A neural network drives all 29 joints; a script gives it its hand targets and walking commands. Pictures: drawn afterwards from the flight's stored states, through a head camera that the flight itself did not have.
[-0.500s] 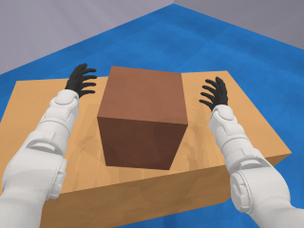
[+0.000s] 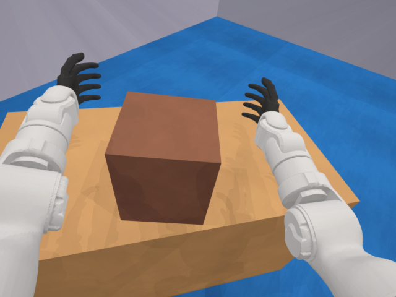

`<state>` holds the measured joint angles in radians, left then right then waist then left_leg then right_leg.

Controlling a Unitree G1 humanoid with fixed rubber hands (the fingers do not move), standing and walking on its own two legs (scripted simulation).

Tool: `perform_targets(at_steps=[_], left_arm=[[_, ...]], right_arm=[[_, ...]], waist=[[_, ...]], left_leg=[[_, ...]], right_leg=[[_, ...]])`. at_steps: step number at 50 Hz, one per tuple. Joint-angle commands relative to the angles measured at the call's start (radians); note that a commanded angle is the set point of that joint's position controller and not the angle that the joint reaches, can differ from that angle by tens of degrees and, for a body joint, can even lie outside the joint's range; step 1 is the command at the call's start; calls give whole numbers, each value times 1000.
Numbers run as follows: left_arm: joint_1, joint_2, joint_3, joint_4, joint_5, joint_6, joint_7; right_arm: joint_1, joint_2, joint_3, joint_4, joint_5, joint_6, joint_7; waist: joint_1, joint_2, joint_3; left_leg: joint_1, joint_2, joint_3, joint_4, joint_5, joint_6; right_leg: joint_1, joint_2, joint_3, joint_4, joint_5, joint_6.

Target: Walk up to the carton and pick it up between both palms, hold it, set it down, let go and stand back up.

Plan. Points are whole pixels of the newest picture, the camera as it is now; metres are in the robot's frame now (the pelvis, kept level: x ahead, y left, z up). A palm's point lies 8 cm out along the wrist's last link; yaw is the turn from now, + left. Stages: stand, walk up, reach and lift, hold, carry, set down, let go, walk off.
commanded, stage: set down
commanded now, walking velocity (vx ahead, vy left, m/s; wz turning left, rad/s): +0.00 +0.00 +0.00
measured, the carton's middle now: (167, 161) +0.44 -0.01 +0.02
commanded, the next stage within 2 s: none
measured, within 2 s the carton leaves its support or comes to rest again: neither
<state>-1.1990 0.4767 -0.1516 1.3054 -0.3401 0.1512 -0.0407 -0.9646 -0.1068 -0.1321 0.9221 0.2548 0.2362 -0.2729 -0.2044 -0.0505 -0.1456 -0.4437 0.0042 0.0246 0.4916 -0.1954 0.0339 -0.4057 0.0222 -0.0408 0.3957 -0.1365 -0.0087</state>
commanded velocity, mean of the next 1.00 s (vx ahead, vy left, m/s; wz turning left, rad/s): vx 0.00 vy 0.00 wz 0.00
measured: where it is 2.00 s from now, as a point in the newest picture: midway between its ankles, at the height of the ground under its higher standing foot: outside the picture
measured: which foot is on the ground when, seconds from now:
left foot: down 0.00-1.00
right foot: down 0.00-1.00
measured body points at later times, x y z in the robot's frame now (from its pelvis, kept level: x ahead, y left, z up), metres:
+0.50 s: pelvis +0.00 +0.01 +0.00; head +0.01 +0.04 +0.45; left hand +0.44 +0.20 +0.12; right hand +0.36 -0.20 +0.11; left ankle +0.03 +0.09 -0.74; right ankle +0.03 -0.12 -0.74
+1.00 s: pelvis +0.00 +0.03 +0.00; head +0.00 +0.06 +0.45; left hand +0.38 +0.22 +0.08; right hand +0.31 -0.18 +0.08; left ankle +0.03 +0.09 -0.74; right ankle +0.03 -0.12 -0.74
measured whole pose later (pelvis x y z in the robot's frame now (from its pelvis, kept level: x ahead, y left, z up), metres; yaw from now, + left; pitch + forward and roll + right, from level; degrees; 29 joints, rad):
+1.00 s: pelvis +0.00 +0.03 +0.00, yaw -2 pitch -4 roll -3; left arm -0.43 0.36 0.00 0.45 -0.24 0.32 -0.08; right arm -0.27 -0.04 -0.12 0.25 0.20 0.29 -0.27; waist -0.05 -0.01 0.07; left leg -0.18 -0.01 0.06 0.49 -0.24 0.07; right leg -0.13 0.01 0.00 0.34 -0.13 0.03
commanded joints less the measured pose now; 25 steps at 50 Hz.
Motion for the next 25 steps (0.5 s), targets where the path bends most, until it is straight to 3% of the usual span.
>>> perform_targets(at_steps=[1,5,8,13,19,25], left_arm=[[-502,135,47,-195,46,8,-46],[-380,130,83,-270,93,20,-78],[-288,134,130,-367,126,23,-93],[-244,161,211,-584,133,36,-75],[-181,169,224,-761,90,50,-44],[-58,167,210,-791,69,81,-46]], right_arm=[[-467,-137,49,-159,59,0,-19],[-330,-113,99,-171,109,-2,-42],[-228,-95,113,-241,118,-21,-59],[-177,-79,42,-468,44,-56,-67],[-161,-57,-13,-705,-54,-66,-56],[-36,-47,34,-689,-23,-10,-33]], waist=[[-3,196,-471],[6,202,-393],[27,198,-358],[46,192,-374],[67,158,-474],[100,151,-414]], left_leg=[[340,-20,-16,-68,248,-51],[404,-18,-13,-72,303,-55],[448,-15,-4,-69,329,-60],[462,-13,11,-57,297,-69],[388,-13,21,-50,217,-61],[363,3,18,-88,179,-51]], right_leg=[[314,-12,8,-33,377,6],[334,-7,-1,-54,421,13],[345,3,-9,-64,424,14],[346,17,-16,-67,362,14],[371,14,-3,-29,316,14],[378,9,8,-28,230,5]])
